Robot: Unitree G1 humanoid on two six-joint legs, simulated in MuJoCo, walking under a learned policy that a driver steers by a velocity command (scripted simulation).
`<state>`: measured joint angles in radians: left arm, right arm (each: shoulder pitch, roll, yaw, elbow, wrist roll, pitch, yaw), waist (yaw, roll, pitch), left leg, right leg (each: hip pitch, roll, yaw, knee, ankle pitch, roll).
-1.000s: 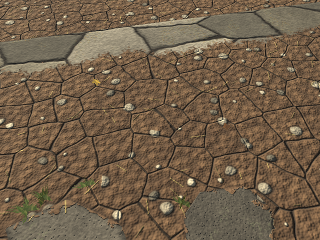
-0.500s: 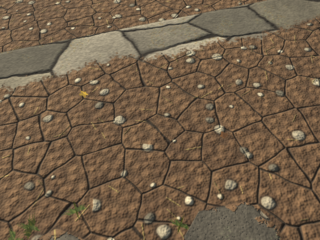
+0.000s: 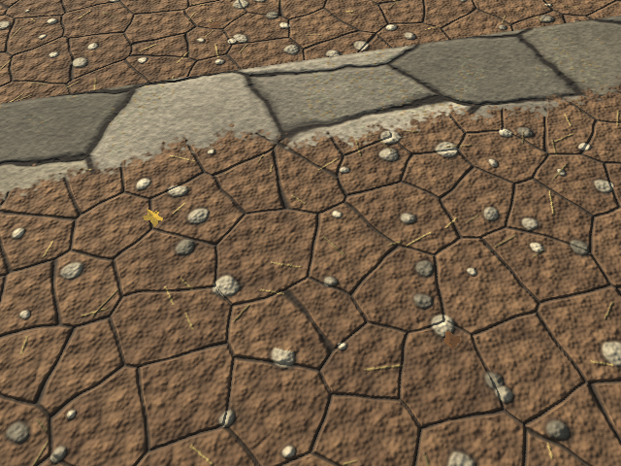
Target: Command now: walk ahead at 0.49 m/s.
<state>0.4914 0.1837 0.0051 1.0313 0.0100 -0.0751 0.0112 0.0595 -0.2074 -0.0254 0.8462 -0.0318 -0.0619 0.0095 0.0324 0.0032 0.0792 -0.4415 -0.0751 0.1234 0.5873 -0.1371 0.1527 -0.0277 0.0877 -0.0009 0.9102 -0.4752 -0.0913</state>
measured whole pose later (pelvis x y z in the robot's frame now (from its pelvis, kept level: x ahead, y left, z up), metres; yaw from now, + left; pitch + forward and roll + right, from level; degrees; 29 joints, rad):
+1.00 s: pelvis +0.48 -0.04 +0.02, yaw +1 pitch -1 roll -2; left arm 0.38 0.15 0.00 1.08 0.02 -0.07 0.02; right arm 0.15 -0.16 -0.01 0.99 -0.02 -0.05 -0.02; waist 0.03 0.02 0.06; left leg -0.35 0.00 0.05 0.51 -0.11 0.07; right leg -0.07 0.08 -0.09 0.43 -0.34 -0.07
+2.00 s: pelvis +0.59 -0.02 +0.01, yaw +1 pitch +0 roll +0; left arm 0.48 0.18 0.04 1.15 0.02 -0.05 0.02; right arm 0.28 -0.17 -0.05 1.04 -0.02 -0.08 0.01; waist 0.01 -0.05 0.00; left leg -0.29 -0.01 0.10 0.56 -0.26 0.07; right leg -0.08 -0.02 -0.01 0.56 -0.44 -0.04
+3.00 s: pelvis +1.10 +0.02 +0.01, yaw +19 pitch +0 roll -1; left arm 0.44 0.17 0.05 1.04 0.02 -0.08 0.03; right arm 0.02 -0.18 -0.05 0.85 -0.04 -0.02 0.05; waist 0.04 0.00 0.08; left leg -0.48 -0.02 0.16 0.60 -0.17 0.18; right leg 0.11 -0.04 -0.36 0.41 -0.47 0.00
